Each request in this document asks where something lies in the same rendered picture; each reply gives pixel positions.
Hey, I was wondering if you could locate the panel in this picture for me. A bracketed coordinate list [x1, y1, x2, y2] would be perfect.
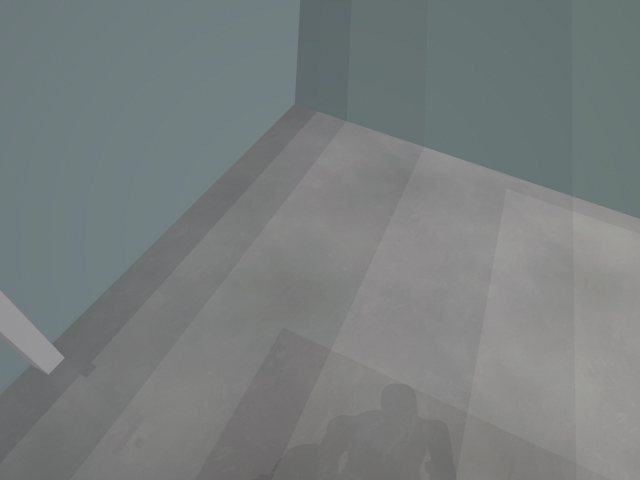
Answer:
[0, 291, 64, 375]

